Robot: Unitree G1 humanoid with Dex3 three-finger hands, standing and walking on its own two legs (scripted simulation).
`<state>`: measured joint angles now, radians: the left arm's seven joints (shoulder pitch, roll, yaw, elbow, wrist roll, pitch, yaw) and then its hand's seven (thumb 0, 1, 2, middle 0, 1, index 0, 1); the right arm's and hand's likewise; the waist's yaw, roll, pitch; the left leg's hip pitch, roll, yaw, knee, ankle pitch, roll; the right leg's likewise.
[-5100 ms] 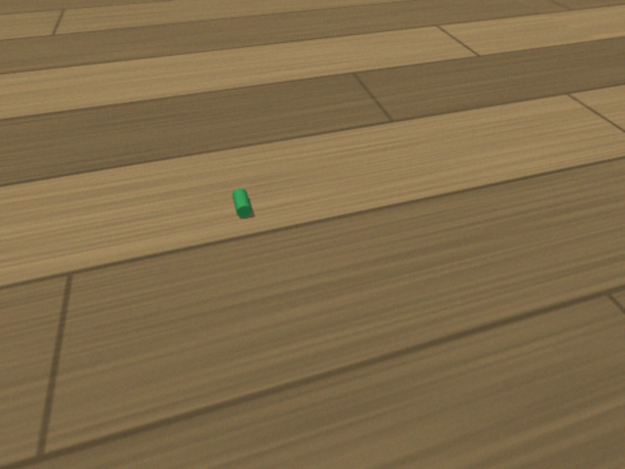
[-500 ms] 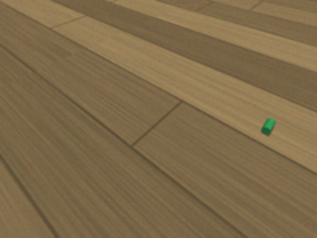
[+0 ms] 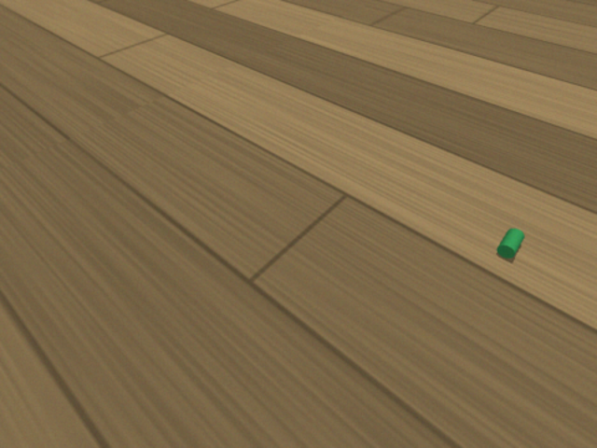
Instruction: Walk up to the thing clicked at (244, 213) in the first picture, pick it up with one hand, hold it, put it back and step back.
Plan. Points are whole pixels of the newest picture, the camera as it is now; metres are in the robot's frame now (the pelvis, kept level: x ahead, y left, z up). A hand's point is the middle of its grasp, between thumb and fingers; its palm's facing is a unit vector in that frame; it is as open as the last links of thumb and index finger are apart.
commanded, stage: stand
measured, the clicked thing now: (510, 243) +1.06 -0.92 -0.75
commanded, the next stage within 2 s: walk up in 1.08 s
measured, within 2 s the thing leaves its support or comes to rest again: neither
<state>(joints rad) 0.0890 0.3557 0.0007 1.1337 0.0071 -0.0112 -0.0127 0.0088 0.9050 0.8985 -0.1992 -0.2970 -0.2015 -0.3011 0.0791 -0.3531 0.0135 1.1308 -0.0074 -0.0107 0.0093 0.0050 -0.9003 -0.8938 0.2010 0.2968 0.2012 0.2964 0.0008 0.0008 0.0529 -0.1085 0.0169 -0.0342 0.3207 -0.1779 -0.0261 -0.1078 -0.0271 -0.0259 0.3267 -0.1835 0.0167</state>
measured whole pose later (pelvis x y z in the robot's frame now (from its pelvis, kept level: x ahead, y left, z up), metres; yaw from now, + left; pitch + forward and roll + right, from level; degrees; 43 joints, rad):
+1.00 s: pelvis +0.00 -0.01 +0.00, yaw +0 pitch -3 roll +0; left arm 0.11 0.35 0.00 1.13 0.01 -0.01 -0.01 0.01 0.90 0.90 -0.20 -0.30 -0.20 -0.30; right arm 0.12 -0.36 0.01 1.12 -0.01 0.00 0.01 0.01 -0.90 -0.89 0.20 0.30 0.20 0.30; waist 0.00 0.00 0.05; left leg -0.10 0.03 -0.04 0.32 -0.18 -0.04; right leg -0.10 -0.01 -0.03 0.33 -0.18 0.00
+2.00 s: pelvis -0.02 +0.01 -0.02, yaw -31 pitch -3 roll +0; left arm 0.26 0.37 0.03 0.78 0.02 -0.01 0.00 0.01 0.90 0.90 -0.20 -0.30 -0.20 -0.30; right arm 0.21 -0.40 -0.04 0.83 -0.02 0.02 0.02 0.01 -0.90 -0.89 0.20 0.30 0.20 0.30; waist 0.00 0.03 0.14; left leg -0.40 0.05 -0.01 0.86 -0.44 0.00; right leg -0.26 0.06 0.10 0.63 -0.31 -0.03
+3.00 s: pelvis -0.02 +0.03 -0.01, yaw -43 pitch -3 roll +1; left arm 0.11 0.36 0.00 1.04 0.00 -0.03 -0.01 0.01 0.90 0.90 -0.20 -0.30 -0.20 -0.30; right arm 0.14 -0.37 0.00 1.04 0.00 0.00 0.03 0.01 -0.90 -0.89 0.20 0.30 0.20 0.30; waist -0.02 0.00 0.07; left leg -0.19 0.06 0.05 0.50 -0.26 -0.04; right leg -0.21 0.01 0.11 0.53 -0.26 0.02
